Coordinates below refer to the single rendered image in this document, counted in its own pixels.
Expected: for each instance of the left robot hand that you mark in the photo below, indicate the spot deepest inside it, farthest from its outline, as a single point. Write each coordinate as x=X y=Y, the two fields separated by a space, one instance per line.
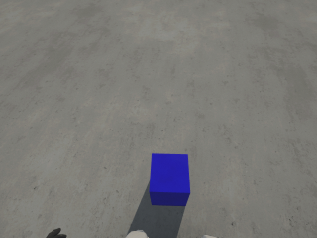
x=55 y=234

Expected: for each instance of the carton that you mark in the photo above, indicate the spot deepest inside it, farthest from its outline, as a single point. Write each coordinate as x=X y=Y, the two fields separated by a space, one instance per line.
x=169 y=179

